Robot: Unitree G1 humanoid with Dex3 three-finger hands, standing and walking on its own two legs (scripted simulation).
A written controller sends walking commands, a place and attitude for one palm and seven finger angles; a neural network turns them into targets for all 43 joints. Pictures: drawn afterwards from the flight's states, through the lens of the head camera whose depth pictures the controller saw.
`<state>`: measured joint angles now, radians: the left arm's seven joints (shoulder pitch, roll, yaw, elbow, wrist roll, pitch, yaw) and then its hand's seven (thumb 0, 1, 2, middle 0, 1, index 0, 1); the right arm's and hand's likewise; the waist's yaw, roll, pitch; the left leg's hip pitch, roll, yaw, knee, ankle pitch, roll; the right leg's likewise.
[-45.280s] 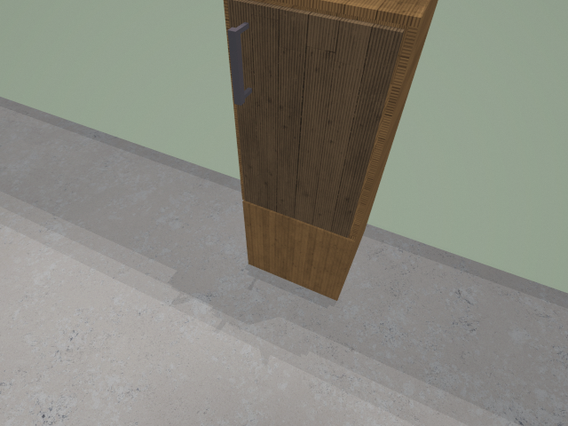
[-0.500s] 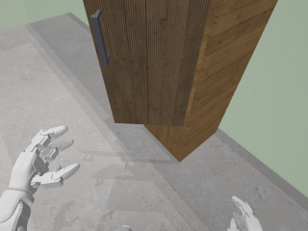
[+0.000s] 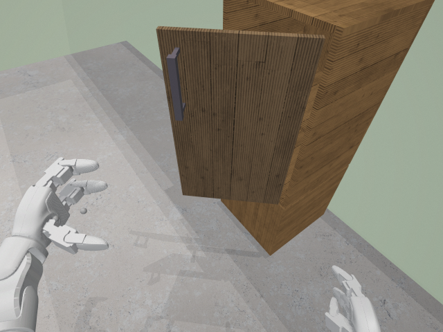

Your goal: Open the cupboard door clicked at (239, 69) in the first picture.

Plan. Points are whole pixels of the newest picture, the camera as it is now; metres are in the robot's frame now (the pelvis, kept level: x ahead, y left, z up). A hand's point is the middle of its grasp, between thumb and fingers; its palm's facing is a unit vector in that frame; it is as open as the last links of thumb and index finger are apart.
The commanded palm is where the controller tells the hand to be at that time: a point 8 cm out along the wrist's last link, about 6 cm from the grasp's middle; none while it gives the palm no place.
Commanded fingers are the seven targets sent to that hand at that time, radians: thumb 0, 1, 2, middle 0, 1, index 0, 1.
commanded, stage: raise the hand with hooked fingers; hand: left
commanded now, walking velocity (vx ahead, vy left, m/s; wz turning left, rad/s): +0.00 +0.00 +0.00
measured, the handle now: (178, 85) +0.61 +0.17 +0.14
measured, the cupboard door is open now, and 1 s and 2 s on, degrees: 47 47 47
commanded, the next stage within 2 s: move the hooked fingers beside the handle in 0.86 s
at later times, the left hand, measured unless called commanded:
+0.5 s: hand (74, 168) +0.30 +0.26 +0.17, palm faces +0.04 -1.00 -0.06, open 14.0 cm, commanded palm +0.26 +0.30 +0.17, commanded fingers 0.00 -0.50 0.30 -0.30 -1.20 -0.30 -1.20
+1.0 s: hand (83, 175) +0.29 +0.25 +0.17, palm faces +0.05 -1.00 -0.04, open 14.0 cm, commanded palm +0.27 +0.29 +0.17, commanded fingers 0.00 -0.50 0.30 -0.30 -1.20 -0.30 -1.20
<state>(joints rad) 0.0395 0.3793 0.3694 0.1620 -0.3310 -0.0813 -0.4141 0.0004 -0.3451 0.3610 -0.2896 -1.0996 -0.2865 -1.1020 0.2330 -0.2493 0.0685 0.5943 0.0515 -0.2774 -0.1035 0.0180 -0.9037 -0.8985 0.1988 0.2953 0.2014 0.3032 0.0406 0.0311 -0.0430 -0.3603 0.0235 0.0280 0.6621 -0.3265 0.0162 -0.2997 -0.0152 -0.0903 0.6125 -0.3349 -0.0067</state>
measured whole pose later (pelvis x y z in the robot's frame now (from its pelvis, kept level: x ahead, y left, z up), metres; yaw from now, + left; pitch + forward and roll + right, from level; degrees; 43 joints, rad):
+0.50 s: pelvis +0.00 -0.02 +0.01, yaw +0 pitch +0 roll +0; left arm -0.18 0.49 0.46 0.32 -0.34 0.07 -0.50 -0.01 -0.50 0.30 -0.30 -1.20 -0.30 -1.20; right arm 0.26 -0.28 0.07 0.62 0.08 -0.22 -0.11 0.02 -0.90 -0.90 0.20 0.30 0.20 0.30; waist 0.03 0.05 -0.03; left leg -0.25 0.03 0.03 0.52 -0.26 -0.01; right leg -0.20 0.00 -0.09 0.49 -0.29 -0.03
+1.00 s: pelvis +0.00 -0.03 +0.01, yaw +0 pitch -1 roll +0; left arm -0.16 0.45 0.45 0.30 -0.33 0.05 -0.47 -0.01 -0.50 0.30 -0.30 -1.20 -0.30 -1.20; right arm 0.24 -0.27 0.07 0.61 0.08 -0.23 -0.12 0.02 -0.90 -0.90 0.20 0.30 0.20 0.30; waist 0.04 0.05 -0.03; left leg -0.25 0.04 0.03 0.52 -0.26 -0.02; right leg -0.21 0.01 -0.09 0.51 -0.29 -0.04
